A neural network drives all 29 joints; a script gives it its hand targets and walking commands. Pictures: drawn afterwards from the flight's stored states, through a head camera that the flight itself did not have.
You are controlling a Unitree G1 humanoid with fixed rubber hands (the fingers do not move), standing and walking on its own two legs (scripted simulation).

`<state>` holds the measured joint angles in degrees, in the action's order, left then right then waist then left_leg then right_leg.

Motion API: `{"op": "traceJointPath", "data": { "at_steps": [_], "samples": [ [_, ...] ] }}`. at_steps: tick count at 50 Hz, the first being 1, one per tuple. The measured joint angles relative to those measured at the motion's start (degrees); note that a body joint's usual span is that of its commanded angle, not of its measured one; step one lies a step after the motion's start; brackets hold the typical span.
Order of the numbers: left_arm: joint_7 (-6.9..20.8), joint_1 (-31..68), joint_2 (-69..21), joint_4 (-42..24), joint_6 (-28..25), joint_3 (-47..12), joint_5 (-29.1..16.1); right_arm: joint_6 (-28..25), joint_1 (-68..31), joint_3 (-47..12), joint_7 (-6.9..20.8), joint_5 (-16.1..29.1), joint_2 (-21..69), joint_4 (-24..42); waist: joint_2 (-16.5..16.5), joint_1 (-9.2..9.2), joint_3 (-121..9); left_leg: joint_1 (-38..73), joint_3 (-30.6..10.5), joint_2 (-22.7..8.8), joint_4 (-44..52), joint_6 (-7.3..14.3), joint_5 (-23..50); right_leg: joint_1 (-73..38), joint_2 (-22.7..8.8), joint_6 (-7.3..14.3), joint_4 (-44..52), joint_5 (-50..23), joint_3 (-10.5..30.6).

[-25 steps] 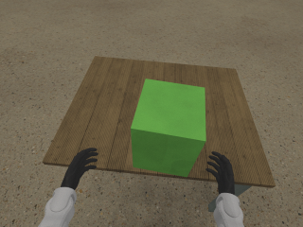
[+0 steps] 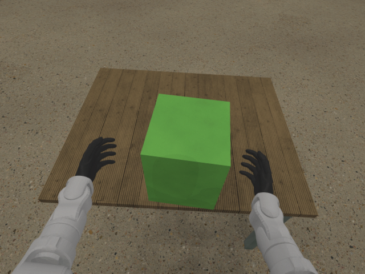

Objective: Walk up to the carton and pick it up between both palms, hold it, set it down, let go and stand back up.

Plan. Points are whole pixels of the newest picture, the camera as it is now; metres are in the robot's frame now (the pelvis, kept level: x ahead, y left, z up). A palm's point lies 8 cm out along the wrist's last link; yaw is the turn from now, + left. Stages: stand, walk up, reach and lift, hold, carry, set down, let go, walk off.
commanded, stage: reach and lift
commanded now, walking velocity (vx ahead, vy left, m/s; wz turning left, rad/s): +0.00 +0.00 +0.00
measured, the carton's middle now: (187, 153) +0.44 -0.03 -0.06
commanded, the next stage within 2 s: none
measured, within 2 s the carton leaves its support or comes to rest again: neither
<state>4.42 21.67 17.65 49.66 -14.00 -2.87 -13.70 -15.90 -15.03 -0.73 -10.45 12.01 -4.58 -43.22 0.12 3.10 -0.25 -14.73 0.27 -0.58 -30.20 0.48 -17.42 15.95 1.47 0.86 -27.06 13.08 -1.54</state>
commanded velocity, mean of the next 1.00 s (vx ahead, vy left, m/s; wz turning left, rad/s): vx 0.00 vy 0.00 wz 0.00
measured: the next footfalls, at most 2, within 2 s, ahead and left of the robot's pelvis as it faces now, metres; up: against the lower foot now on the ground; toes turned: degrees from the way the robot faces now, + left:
none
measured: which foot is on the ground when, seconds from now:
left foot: down 0.00-1.00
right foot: down 0.00-1.00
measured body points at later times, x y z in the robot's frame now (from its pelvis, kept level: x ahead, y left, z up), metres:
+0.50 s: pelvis +0.00 +0.00 +0.00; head +0.03 +0.02 +0.45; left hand +0.43 +0.19 +0.07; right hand +0.37 -0.20 +0.05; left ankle -0.02 +0.11 -0.74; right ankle +0.01 -0.11 -0.74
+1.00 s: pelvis -0.01 +0.00 +0.00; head +0.04 +0.01 +0.44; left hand +0.47 +0.17 +0.10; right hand +0.42 -0.22 +0.09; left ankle -0.02 +0.11 -0.74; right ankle +0.01 -0.11 -0.74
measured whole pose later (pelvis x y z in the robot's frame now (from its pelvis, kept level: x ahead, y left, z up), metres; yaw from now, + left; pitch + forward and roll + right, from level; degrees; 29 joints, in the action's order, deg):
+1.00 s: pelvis -0.01 +0.00 +0.00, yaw +0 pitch +14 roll -1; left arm 1.8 59.0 20.3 79.2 -8.7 -5.3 -16.0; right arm -4.9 -51.0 0.1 -9.8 17.7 -9.9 -65.2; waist -0.4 6.9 -9.8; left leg -30.3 -0.4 -0.7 -31.3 0.2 -15.3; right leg 30.7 1.7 1.1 -26.6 10.2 -2.1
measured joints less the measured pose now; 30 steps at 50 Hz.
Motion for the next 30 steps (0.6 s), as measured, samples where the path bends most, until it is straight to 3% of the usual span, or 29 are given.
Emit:
{"op": "traceJointPath", "data": {
  "at_steps": [14,30],
  "samples": [
    [-0.66,10.86,0.65,6.21,4.58,0.96,0.14,6.54,-10.17,0.50,-1.13,1.30,-0.76,-2.86,0.25,1.11,-1.79,-2.90,0.01,-0.11,0.50,-0.06,0.95,2.74,0.15,0.05,0.92,-1.22,0.12],
    [-1.53,22.32,1.16,14.53,7.05,0.48,0.07,10.25,-21.38,0.94,-0.47,3.57,-3.35,-9.78,-0.71,2.11,-4.91,-6.63,0.06,-0.17,0.72,0.25,1.37,5.74,0.26,-0.34,2.82,-2.61,0.26]
  ]
}}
